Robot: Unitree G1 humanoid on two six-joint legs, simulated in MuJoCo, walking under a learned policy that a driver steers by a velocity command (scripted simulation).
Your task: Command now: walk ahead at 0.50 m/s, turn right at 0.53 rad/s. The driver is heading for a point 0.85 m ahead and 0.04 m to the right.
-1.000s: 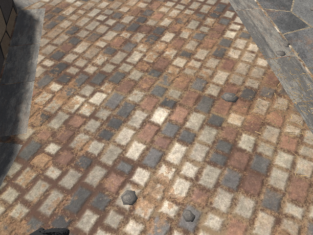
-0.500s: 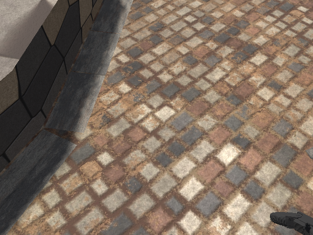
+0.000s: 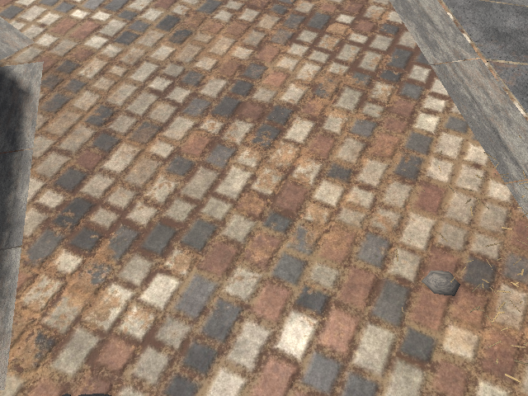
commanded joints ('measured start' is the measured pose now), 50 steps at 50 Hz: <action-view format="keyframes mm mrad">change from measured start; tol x32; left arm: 1 313 236 72 -18 1 -11 12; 50 89 142 30 -35 38 20 76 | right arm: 1 -50 -123 -4 -144 19 -84 23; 50 -42 -143 3 -13 12 50 -3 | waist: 1 154 -120 -400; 21 33 -117 -78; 24 2 390 -372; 50 47 -117 -184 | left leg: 1 -745 -89 -306 682 -81 21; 15 -462 -60 -237 -174 567 -45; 22 -153 -27 -256 -294 437 92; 25 303 304 -987 -474 -112 301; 35 -131 112 -287 -484 1030 246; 43 -101 95 -290 -345 773 172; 47 -384 -50 -254 14 -149 3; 50 -496 -40 -254 295 -159 -36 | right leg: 1 912 -346 854 -366 -204 -295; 8 336 -177 381 -428 268 -200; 20 413 -183 434 -267 105 -79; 26 -254 -1 246 643 -303 73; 42 182 -31 85 -143 136 97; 46 662 -357 357 -150 861 -152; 50 453 -367 376 -304 395 -158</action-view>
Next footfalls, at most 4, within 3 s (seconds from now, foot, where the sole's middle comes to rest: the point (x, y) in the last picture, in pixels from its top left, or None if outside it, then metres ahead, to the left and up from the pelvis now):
0.44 left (237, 390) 0.45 0.09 -0.75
0.88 right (344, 348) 0.55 -0.18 -0.75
1.26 left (239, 355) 0.54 0.09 -0.75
1.76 right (326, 345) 0.56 -0.13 -0.75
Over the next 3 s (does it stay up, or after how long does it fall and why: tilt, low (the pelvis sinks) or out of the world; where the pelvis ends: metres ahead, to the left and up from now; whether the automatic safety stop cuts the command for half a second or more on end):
stays up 0.79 0.06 0.03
